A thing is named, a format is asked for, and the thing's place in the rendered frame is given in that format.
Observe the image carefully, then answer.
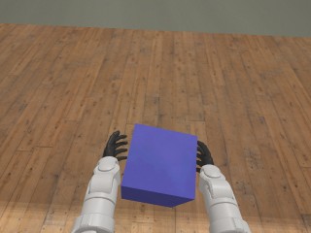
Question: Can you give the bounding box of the carton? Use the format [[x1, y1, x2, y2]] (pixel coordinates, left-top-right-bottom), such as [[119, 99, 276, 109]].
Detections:
[[121, 123, 197, 208]]

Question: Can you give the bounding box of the left robot forearm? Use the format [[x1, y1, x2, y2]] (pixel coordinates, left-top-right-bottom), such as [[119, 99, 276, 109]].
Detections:
[[71, 156, 121, 233]]

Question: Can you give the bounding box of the right robot forearm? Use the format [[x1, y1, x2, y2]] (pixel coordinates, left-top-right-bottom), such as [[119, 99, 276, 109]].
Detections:
[[198, 164, 252, 233]]

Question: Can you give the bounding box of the robot right hand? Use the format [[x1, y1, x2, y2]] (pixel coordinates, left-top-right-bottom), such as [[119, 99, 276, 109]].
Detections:
[[196, 141, 215, 173]]

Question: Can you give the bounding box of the robot left hand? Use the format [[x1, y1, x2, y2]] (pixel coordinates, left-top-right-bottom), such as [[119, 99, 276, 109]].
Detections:
[[102, 130, 128, 161]]

